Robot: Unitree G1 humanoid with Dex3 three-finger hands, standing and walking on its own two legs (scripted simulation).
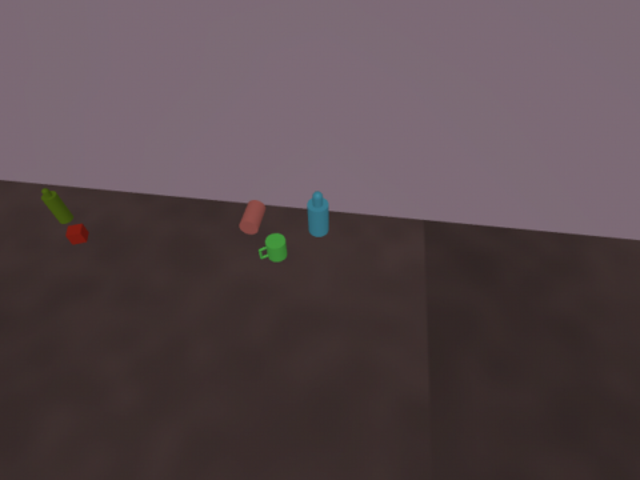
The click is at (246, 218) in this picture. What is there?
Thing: lying can
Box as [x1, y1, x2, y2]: [239, 200, 265, 233]
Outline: 257,200 251,200 248,202 239,224 239,227 246,233 255,233 257,231 265,207 261,202
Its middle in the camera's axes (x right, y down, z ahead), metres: -0.28 -0.08 +1.68
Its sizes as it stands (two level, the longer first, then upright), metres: 0.130 0.083 0.083
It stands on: the floor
